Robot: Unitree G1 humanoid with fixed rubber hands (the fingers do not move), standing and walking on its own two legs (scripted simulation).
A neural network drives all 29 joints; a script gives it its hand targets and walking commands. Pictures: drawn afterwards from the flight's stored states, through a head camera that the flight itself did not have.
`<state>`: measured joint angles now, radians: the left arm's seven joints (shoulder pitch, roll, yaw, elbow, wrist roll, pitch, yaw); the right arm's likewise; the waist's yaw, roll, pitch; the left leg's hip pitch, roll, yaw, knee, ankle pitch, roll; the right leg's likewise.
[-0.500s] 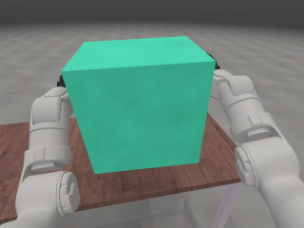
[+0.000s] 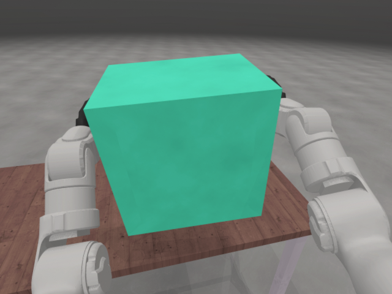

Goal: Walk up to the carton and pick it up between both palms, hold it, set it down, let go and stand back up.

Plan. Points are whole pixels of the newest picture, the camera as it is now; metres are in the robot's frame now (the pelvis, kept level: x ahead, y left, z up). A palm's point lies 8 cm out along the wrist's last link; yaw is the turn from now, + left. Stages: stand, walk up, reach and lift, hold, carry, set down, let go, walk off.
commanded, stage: hold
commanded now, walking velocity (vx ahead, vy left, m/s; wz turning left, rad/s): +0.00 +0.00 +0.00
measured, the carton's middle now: (185, 141) +0.36 -0.01 +0.23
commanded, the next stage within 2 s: set down in 0.06 s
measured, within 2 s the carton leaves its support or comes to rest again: neither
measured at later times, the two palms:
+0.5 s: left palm (66, 114) +0.39 +0.22 +0.29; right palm (251, 96) +0.39 -0.14 +0.31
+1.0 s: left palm (88, 139) +0.39 +0.19 +0.23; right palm (258, 126) +0.40 -0.17 +0.24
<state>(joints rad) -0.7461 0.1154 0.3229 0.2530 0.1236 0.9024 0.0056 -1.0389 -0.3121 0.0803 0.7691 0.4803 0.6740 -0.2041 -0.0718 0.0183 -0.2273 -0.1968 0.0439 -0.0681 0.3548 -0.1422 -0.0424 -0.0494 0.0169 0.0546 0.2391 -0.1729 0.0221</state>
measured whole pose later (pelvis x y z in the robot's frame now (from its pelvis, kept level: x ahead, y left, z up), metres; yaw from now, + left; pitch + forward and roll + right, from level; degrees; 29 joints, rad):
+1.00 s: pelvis +0.00 +0.00 +0.00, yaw +0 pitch -4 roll +0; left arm -0.83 0.14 0.38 0.56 0.19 0.49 -0.06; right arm -0.97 -0.18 -0.09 0.91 0.18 0.26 -0.12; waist -0.04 -0.02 -0.08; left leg -0.12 0.03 -0.05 0.31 -0.12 -0.04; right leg -0.01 -0.01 0.03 0.27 -0.20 0.02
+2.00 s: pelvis +0.02 +0.00 +0.00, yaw +1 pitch -1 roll +0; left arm -0.86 0.18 0.41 0.80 0.20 0.26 -0.11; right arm -0.89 -0.04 -0.34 0.93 -0.11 0.09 -0.09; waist 0.01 -0.05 -0.05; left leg -0.15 0.02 -0.03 0.29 -0.13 -0.03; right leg -0.04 -0.02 0.00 0.27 -0.21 0.03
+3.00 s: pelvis +0.03 +0.00 +0.00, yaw -2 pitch +9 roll +0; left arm -0.78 0.12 0.40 0.84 0.21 0.10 -0.08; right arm -0.78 -0.01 -0.47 0.92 -0.26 -0.09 -0.02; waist 0.06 -0.03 -0.09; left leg -0.33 0.06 0.06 0.32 -0.15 -0.03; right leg -0.22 -0.02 -0.04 0.26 -0.19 0.02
